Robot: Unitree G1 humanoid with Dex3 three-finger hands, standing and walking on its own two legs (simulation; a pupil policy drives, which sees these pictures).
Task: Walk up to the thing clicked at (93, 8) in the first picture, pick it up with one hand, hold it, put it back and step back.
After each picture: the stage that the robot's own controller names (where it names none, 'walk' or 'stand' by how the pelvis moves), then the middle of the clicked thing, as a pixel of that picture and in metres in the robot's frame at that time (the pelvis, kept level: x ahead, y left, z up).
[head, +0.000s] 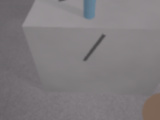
stand; out of the picture +0.89 -0.01 +0.09
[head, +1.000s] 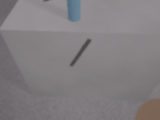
rise first; out of the picture +0.79 +0.12 +0.11
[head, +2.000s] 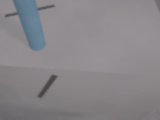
stand; (30, 21) +0.53 +0.24 +0.12
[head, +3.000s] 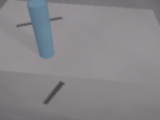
stand; (42, 32) +0.55 +0.20 +0.09
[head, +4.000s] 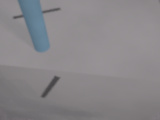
stand; (35, 24) +0.55 +0.22 +0.10
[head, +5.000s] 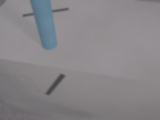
stand; (45, 22) +0.57 +0.19 +0.10
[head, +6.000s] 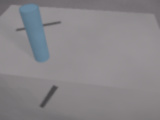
stand; (36, 36) +0.54 +0.23 +0.09
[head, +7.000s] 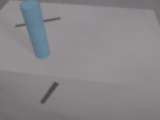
stand; (37, 32) +0.55 +0.22 +0.08
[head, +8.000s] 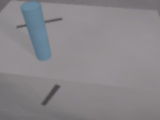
stand; (38, 34) +0.54 +0.21 +0.08
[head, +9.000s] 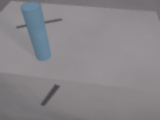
stand; (38, 34) +0.54 +0.21 +0.08
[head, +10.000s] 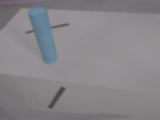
rise first; (44, 38) +0.54 +0.22 +0.09
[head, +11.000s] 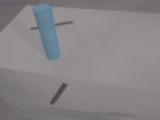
go down; (48, 34) +0.56 +0.21 +0.09
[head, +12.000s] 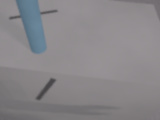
go down; (33, 25) +0.56 +0.20 +0.10
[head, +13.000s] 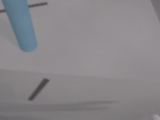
go down; (21, 21) +0.54 +0.21 +0.12
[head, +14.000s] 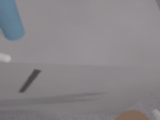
close in; (2, 3) +0.54 +0.22 +0.15
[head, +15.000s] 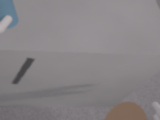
close; out of the picture +0.57 +0.21 +0.17
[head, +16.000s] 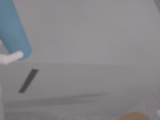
lift; (8, 25) +0.45 +0.19 +0.16
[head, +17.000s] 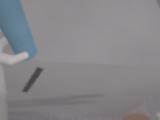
lift; (14, 26) +0.45 +0.18 +0.16
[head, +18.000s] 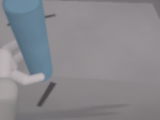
lift; (34, 46) +0.34 +0.14 +0.22
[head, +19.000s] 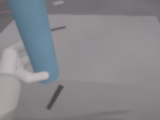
lift; (38, 42) +0.32 +0.13 +0.27
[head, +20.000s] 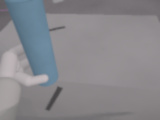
hold; (37, 45) +0.32 +0.13 +0.25
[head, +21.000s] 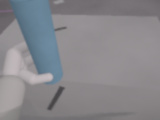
hold; (42, 44) +0.31 +0.12 +0.26
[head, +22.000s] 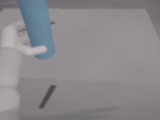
crouch; (36, 18) +0.42 +0.13 +0.26
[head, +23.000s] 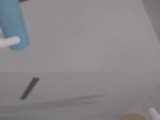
lower; (7, 10) +0.50 +0.18 +0.18
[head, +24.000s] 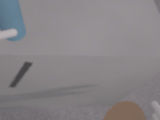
lower; out of the picture +0.52 +0.18 +0.17
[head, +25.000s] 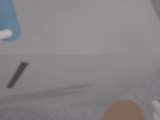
lower; out of the picture +0.52 +0.19 +0.17
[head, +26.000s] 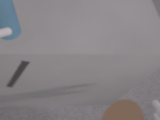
lower; out of the picture +0.52 +0.19 +0.17
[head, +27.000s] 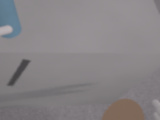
lower; out of the picture +0.52 +0.19 +0.17
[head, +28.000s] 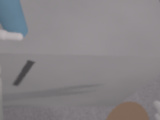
withdraw; out of the picture +0.52 +0.18 +0.17
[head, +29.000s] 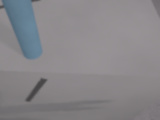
sink last; (24, 26) +0.48 +0.18 +0.14
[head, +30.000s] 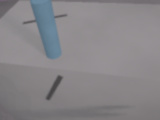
stand; (48, 31) +0.53 +0.19 +0.14
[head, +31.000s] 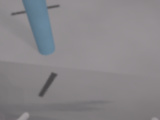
stand; (40, 24) +0.52 +0.18 +0.15
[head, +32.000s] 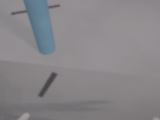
stand; (41, 23) +0.52 +0.18 +0.15
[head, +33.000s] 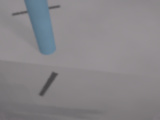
stand; (41, 25) +0.52 +0.18 +0.14
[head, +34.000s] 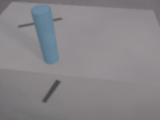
walk; (47, 38) +0.53 +0.18 +0.09
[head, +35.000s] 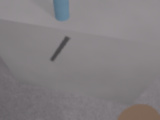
walk; out of the picture +0.71 +0.13 +0.10
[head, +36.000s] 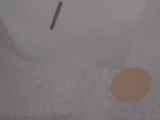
walk; out of the picture +1.02 +0.25 +0.11
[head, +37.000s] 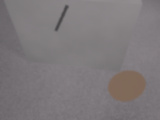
stand; out of the picture +1.15 +0.19 +0.10
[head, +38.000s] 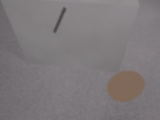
stand; out of the picture +1.14 +0.20 +0.08
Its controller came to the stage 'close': yes
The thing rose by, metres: 0.20
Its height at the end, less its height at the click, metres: +0.00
